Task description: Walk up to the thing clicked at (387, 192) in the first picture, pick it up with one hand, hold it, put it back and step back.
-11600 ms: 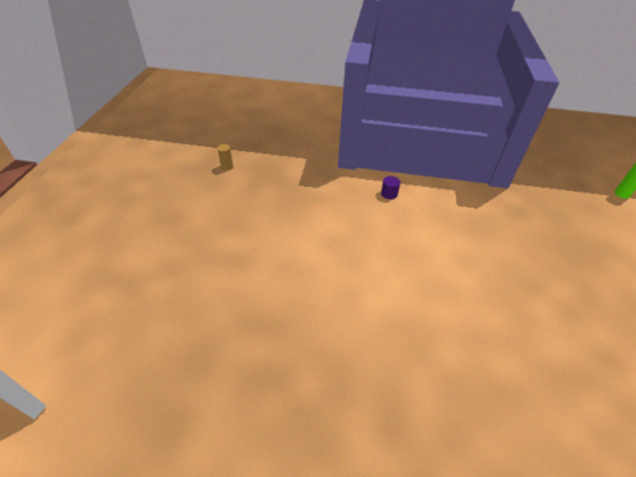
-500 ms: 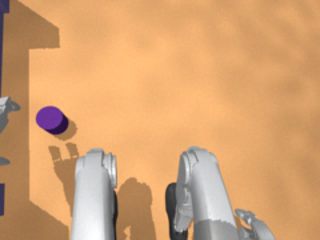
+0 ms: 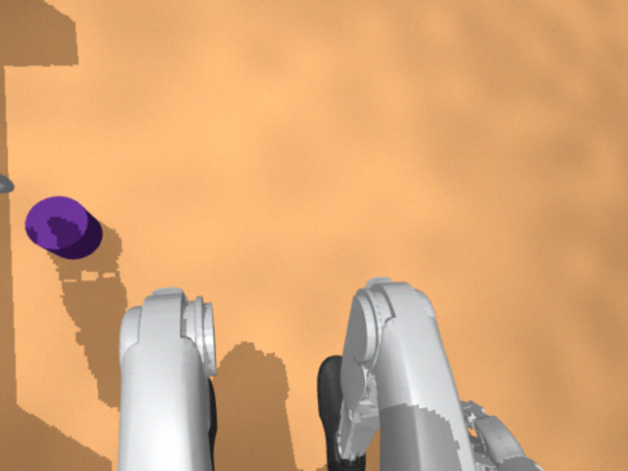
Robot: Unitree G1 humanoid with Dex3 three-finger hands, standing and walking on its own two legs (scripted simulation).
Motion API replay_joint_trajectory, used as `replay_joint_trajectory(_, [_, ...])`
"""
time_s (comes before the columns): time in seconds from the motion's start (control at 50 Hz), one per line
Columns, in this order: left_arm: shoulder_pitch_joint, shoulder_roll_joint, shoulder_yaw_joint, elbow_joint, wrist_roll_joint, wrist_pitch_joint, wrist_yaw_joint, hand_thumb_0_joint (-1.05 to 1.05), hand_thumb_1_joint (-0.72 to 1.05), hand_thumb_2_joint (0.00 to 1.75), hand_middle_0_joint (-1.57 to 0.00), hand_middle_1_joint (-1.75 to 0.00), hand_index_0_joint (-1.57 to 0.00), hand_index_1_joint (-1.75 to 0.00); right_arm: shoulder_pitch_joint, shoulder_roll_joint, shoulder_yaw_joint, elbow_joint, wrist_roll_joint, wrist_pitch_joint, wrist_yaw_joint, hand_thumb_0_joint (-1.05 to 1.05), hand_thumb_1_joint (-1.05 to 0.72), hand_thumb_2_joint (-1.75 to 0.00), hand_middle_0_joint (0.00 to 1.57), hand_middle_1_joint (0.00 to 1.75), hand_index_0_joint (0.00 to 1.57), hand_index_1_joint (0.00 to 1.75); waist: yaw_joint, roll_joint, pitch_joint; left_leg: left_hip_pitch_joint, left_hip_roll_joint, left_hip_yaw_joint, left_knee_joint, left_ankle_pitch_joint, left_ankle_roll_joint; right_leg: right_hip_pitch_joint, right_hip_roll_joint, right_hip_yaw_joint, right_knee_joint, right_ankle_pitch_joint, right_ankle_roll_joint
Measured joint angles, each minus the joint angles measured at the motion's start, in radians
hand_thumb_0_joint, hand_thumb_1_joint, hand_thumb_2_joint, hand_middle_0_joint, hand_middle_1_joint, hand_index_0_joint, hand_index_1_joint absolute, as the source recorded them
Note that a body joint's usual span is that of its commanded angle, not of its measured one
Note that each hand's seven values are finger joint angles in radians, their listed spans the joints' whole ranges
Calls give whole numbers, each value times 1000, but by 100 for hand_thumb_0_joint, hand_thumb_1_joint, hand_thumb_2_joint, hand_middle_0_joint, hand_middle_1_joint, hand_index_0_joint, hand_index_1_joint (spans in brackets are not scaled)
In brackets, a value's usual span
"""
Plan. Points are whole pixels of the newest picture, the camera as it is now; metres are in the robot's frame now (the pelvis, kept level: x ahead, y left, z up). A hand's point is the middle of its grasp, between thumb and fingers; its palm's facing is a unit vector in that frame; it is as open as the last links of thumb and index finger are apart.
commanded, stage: rise first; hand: left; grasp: from above
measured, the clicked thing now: (66, 229) +0.44 +0.34 -0.29
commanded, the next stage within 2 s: approach in 0.56 s
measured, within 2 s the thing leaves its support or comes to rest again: neither
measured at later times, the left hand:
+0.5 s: hand out of the picture +0.38 +0.38 -0.17, palm faces -0.44 -0.12 -0.89, open 14.2 cm
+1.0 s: hand (50, 214) +0.43 +0.33 -0.18, palm faces -0.37 -0.06 -0.93, open 14.0 cm
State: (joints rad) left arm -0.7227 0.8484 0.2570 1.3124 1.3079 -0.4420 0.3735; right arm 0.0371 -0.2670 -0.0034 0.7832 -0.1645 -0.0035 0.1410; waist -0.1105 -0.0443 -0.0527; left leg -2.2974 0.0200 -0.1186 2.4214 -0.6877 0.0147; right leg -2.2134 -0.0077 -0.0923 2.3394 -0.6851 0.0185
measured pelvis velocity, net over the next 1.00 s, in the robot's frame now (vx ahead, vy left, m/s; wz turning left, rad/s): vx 0.01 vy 0.00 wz -0.02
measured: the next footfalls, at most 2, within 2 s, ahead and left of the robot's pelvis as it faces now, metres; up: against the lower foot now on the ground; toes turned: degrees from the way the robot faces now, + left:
none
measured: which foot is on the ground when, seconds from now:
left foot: down 0.00-1.00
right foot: down 0.00-1.00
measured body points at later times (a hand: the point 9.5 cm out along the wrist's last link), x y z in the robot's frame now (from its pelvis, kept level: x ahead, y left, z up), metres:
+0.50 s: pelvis +0.00 +0.00 -0.01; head +0.23 +0.09 +0.37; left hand +0.40 +0.38 -0.12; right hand +0.09 -0.28 -0.12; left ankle +0.08 +0.12 -0.29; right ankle +0.10 -0.12 -0.29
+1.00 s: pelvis +0.01 +0.00 -0.01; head +0.23 +0.09 +0.37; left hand +0.45 +0.33 -0.13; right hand +0.09 -0.28 -0.11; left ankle +0.08 +0.12 -0.29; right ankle +0.10 -0.12 -0.29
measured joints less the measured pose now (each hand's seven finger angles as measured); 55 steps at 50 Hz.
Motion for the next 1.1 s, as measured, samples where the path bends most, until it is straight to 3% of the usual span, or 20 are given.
replay_joint_trajectory(0.64, [-55,46,8,130,39,3,63,0,-53,102,-8,-99,-7,-100,25,-3,39,22,-38,-12,10,0,-90,-90,20,30,20,30,-52,-14,19,-40,0,-21,58,-7,2,-32,8,-16,41,2,6])
replay_joint_trajectory(0.74, [-64,46,-3,146,41,7,75,0,-53,102,-8,-100,-7,-101,21,-1,46,23,-41,-17,13,0,-90,-89,20,30,20,30,-56,-17,20,-43,-1,-23,62,-8,3,-32,9,-17,43,0,8])
replay_joint_trajectory(0.8, [-75,39,-31,153,42,16,86,0,-53,101,-8,-101,-8,-101,23,2,48,24,-41,-24,16,0,-90,-89,20,30,20,30,-59,-22,17,-46,-1,-21,63,-9,2,-35,9,-15,45,-1,8])
replay_joint_trajectory(0.94, [-94,-25,-99,99,41,70,123,0,-52,99,-9,-104,-9,-103,36,10,38,17,-26,-47,16,0,-90,-89,20,30,20,30,-79,-22,3,-47,0,-14,54,-16,-1,-42,8,-9,42,-8,7])
replay_joint_trajectory(1.04, [-126,-86,-104,67,25,158,138,0,-52,99,-9,-105,-9,-104,50,11,30,-3,-3,-54,13,0,-91,-89,20,30,20,30,-103,0,-16,-40,4,-6,29,-20,0,-42,10,-2,21,-10,5])
replay_joint_trajectory(1.1, [-172,-99,-107,96,11,217,118,0,-53,99,-9,-105,-9,-105,57,6,36,-17,11,-56,12,0,-91,-90,20,30,20,30,-118,17,-18,-28,8,-1,6,-19,0,-37,13,1,1,-6,3])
